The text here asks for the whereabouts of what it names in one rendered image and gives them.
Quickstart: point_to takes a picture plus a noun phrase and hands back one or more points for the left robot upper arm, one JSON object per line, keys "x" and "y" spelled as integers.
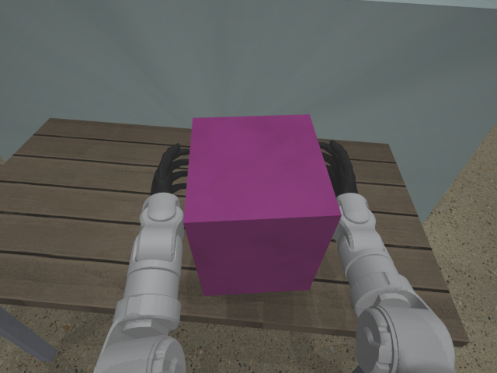
{"x": 154, "y": 354}

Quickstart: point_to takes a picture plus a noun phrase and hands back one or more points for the carton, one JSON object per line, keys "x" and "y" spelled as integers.
{"x": 260, "y": 209}

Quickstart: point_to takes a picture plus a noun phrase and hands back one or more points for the right robot hand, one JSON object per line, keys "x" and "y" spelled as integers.
{"x": 341, "y": 170}

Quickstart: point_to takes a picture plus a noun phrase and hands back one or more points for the left robot hand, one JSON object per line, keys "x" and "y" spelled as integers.
{"x": 163, "y": 178}

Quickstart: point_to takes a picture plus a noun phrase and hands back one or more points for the table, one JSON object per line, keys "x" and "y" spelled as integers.
{"x": 70, "y": 204}

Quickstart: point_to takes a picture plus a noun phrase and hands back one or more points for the right robot forearm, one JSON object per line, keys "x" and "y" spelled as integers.
{"x": 369, "y": 269}

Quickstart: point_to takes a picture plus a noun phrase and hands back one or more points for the right robot upper arm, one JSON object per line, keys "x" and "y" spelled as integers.
{"x": 393, "y": 339}

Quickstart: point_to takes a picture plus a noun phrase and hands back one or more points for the left robot forearm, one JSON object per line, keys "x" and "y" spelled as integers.
{"x": 150, "y": 305}

